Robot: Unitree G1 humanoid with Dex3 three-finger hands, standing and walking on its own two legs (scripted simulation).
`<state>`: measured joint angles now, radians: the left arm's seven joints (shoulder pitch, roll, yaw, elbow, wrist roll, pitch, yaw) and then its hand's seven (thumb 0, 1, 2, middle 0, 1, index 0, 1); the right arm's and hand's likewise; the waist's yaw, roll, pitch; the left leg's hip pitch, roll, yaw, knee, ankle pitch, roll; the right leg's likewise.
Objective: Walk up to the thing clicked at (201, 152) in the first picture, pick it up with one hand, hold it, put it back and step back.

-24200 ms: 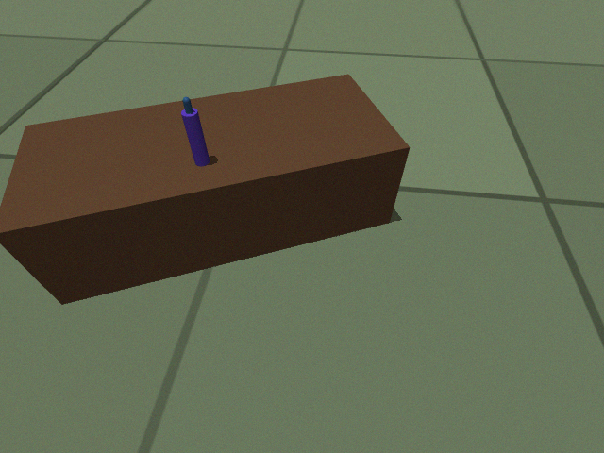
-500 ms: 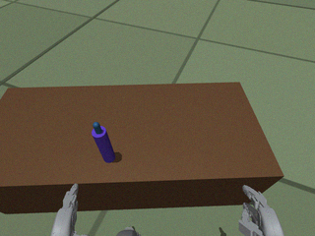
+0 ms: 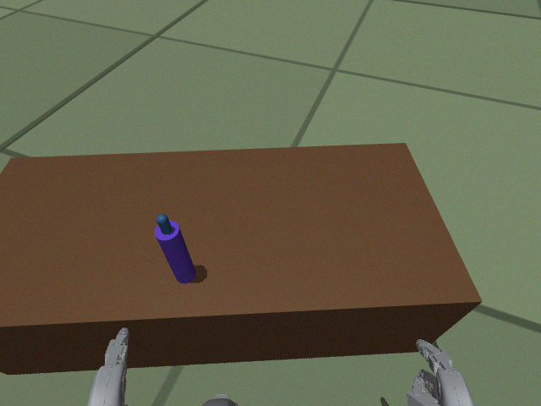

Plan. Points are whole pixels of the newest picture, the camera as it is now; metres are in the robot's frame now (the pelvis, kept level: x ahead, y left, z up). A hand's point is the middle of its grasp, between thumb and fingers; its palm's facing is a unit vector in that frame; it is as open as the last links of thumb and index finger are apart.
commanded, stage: home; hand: left
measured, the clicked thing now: (174, 248) +0.48 +0.23 -0.18
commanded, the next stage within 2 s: stand in 0.06 s
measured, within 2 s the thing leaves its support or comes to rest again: neither
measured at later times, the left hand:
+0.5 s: hand out of the picture +0.09 +0.26 -0.11, palm faces -0.02 -0.92 -0.39, open 11.9 cm
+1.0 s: hand out of the picture +0.03 +0.26 -0.10, palm faces -0.02 -0.94 -0.35, open 7.4 cm
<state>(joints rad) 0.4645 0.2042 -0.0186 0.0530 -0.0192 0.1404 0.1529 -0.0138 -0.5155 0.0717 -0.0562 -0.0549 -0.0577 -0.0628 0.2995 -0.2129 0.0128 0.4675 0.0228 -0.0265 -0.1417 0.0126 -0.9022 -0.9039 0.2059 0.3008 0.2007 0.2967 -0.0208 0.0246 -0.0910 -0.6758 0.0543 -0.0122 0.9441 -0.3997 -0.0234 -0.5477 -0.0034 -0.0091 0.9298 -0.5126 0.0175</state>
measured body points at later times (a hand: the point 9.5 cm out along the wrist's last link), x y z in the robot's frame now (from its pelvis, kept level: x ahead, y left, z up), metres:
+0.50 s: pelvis +0.01 +0.01 +0.03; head +0.02 +0.01 +0.48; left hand +0.09 +0.31 -0.09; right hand +0.11 -0.28 -0.09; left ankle +0.04 +0.13 -0.69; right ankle -0.02 -0.13 -0.69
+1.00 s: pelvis -0.01 +0.01 +0.06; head -0.01 +0.01 +0.51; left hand +0.03 +0.31 -0.08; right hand +0.06 -0.28 -0.08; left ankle +0.04 +0.13 -0.69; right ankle -0.02 -0.13 -0.69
